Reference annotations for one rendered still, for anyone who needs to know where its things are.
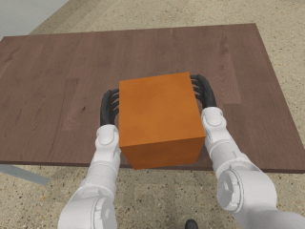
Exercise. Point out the table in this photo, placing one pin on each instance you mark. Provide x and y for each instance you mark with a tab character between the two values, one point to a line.
52	85

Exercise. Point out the robot right upper arm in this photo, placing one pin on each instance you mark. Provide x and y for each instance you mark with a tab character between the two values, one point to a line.
250	197

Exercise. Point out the right robot hand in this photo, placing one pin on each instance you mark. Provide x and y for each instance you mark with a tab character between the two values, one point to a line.
206	94

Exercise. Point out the robot left upper arm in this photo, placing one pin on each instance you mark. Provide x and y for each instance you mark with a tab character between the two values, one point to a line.
88	213

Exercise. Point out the robot right forearm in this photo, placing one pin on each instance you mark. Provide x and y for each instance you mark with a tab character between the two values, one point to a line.
220	145

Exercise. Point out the carton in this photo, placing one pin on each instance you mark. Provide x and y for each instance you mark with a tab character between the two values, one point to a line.
159	121

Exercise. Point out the left robot hand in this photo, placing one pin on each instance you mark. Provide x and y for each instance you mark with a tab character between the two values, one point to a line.
107	112

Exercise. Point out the robot left forearm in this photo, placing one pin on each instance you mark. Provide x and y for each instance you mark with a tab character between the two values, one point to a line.
103	171

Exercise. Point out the robot right foot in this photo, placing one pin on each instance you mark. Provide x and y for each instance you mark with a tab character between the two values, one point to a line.
191	224

